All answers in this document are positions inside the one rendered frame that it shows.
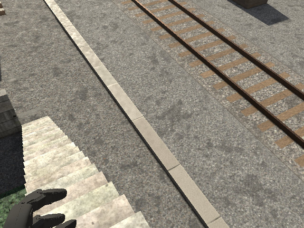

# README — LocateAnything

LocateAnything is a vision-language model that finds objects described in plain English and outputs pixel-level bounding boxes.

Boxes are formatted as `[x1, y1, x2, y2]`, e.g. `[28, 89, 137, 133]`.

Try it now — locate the left robot hand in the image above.
[3, 188, 77, 228]

